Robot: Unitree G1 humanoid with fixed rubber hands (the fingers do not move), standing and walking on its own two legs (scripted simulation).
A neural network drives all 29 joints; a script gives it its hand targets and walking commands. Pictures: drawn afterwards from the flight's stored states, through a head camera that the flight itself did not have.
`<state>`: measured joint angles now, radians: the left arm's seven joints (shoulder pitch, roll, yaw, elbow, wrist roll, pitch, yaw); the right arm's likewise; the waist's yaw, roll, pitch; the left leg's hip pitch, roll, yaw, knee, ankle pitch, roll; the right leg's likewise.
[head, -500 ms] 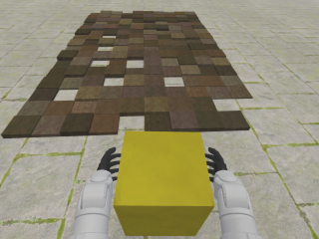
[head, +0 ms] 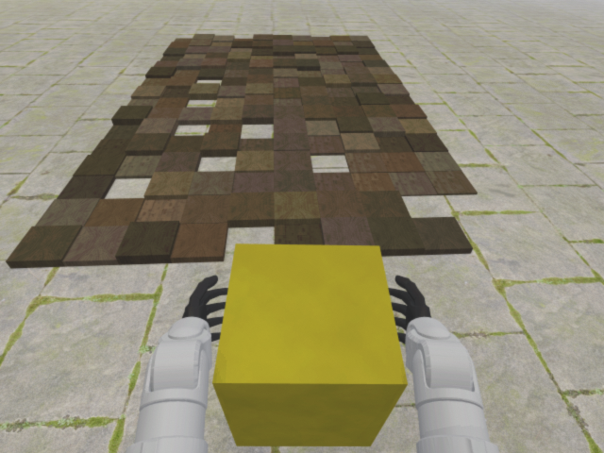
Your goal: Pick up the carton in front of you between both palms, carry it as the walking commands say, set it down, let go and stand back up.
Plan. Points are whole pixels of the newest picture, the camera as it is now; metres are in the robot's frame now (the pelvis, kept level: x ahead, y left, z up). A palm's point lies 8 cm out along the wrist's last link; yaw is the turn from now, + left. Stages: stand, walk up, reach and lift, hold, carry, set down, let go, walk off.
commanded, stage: hold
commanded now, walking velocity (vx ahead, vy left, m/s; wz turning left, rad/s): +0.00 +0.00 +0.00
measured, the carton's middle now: (305, 349) +0.30 +0.00 -0.02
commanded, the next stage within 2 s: carry in 0.34 s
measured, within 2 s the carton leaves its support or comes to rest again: neither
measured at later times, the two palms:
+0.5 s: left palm (199, 305) +0.31 +0.15 +0.06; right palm (415, 305) +0.32 -0.15 +0.06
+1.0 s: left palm (238, 211) +0.50 +0.12 +0.08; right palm (410, 214) +0.50 -0.18 +0.08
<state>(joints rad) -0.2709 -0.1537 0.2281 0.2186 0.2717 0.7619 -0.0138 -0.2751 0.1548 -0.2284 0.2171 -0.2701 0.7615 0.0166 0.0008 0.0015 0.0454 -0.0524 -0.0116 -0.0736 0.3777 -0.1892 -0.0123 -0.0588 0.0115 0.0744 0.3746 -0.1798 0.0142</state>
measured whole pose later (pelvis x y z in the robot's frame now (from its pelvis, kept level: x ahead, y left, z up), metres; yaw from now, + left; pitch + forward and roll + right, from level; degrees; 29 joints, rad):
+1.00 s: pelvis +0.25 -0.03 -0.02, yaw +2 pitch +5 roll -2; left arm -0.06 -0.13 0.05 -0.49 0.06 1.20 0.11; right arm -0.03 0.13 -0.07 -0.54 -0.04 1.22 -0.13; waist -0.02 0.05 -0.14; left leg -0.18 0.11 0.07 0.76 -0.49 -0.03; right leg -0.44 -0.02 -0.24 0.60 -0.21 -0.08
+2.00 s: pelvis +0.89 -0.03 -0.03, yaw +2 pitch +4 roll +0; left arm -0.52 -0.04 0.16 -0.18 -0.02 1.18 0.18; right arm -0.51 0.01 -0.17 -0.21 0.03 1.20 -0.18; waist 0.05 0.03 -0.01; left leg -0.35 0.06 0.04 1.23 -0.46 0.04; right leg -0.50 -0.04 -0.22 0.64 -0.22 -0.10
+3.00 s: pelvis +1.56 -0.04 +0.04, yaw +2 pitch +6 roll +0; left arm -0.65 -0.07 0.26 -0.13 0.01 1.22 0.17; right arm -0.66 0.11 -0.32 -0.17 -0.06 1.24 -0.16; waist 0.10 0.00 0.02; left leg -0.64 0.01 0.01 1.16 -0.41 0.04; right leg -0.40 0.02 -0.12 0.56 -0.26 -0.12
